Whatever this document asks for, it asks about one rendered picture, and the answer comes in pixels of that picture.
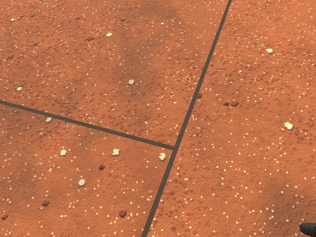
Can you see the robot right hand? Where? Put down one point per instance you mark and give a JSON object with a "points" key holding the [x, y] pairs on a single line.
{"points": [[308, 228]]}

